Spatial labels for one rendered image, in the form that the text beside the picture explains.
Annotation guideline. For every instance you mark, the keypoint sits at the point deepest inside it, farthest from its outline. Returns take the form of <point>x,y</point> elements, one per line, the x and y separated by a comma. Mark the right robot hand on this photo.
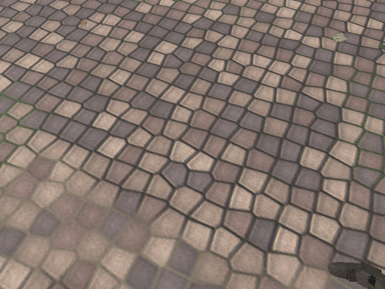
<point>364,274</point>

